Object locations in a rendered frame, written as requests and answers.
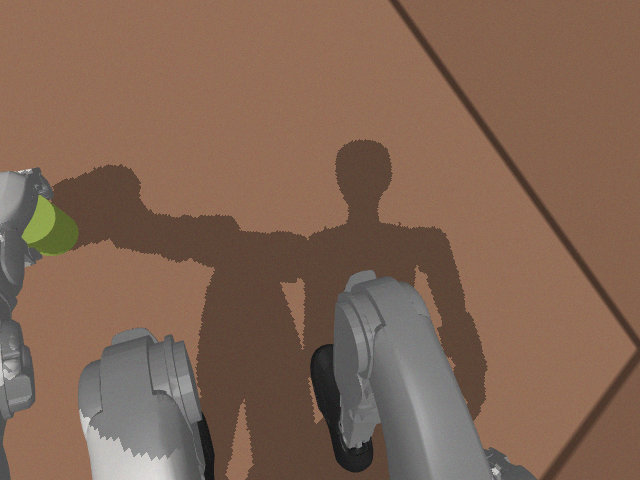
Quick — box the left robot arm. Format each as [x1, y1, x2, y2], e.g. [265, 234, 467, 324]
[0, 228, 35, 480]

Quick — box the can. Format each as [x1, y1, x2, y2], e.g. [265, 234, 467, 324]
[21, 195, 79, 256]

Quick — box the left robot hand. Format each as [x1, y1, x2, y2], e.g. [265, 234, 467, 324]
[0, 167, 54, 267]

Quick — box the left robot foot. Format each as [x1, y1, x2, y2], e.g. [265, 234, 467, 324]
[197, 410, 215, 480]

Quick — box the right robot foot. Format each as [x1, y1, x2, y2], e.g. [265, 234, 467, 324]
[310, 344, 373, 473]

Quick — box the right robot hand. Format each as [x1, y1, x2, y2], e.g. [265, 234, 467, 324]
[484, 447, 537, 480]

